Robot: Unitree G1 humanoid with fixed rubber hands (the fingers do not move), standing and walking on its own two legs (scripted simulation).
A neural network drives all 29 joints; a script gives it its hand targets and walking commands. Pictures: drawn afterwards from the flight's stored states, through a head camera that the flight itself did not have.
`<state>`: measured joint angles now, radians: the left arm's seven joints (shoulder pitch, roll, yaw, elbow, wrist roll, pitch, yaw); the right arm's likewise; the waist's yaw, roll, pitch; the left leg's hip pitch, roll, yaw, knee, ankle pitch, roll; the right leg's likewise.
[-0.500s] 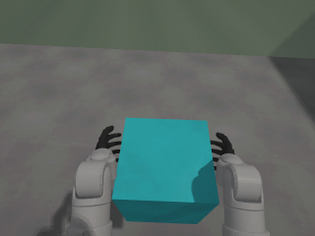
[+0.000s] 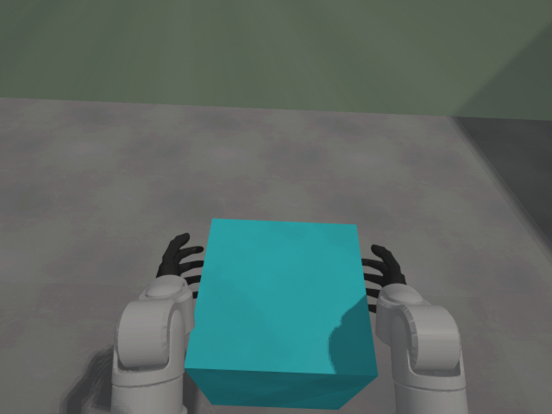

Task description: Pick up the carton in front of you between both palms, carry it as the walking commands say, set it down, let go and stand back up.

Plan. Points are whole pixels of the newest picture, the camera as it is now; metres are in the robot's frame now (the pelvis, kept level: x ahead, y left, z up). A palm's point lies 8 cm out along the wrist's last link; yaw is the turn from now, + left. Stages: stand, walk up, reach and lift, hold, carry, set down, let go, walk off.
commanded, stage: carry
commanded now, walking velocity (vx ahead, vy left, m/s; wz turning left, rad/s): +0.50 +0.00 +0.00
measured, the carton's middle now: (279, 320) +0.28 +0.00 -0.01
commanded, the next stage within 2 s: none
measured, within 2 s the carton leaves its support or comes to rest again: neither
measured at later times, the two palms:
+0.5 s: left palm (215, 166) +0.55 +0.12 +0.08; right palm (358, 170) +0.57 -0.17 +0.06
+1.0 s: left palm (218, 130) +0.69 +0.13 +0.08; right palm (343, 137) +0.69 -0.16 +0.07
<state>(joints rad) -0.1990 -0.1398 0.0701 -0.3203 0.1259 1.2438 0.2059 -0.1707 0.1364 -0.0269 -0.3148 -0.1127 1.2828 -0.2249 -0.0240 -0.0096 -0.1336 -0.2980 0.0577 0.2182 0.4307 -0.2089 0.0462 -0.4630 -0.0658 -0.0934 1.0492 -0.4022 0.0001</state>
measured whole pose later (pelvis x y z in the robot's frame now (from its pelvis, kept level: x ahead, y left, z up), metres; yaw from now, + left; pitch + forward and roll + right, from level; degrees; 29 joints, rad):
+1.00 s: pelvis +0.42 -0.02 -0.01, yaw +0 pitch +4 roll +1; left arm -0.23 -0.15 0.08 -0.16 0.17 1.18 0.18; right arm -0.21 0.14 -0.04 -0.17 -0.16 1.22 -0.21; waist 0.00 0.00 -0.14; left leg -0.31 0.05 0.18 0.55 -0.27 0.02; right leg -0.16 -0.07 -0.16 0.50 -0.37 0.03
